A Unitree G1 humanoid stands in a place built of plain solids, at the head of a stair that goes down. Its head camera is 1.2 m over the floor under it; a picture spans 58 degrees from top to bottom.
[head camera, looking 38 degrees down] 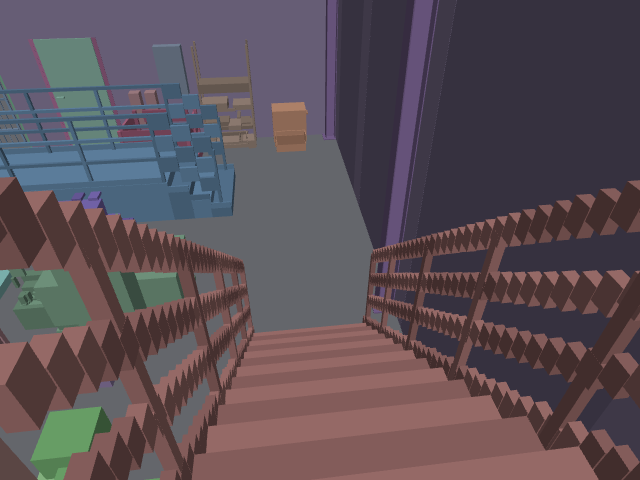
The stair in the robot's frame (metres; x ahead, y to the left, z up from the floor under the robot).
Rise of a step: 0.20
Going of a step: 0.22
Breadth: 1.39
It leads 7 degrees to the left of straight ahead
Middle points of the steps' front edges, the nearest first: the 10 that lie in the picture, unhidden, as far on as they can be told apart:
0.85 -0.18 -0.40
1.07 -0.15 -0.61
1.29 -0.13 -0.81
1.51 -0.10 -1.01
1.73 -0.07 -1.22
1.95 -0.05 -1.42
2.18 -0.02 -1.62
2.40 0.01 -1.82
2.62 0.03 -2.03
2.84 0.06 -2.23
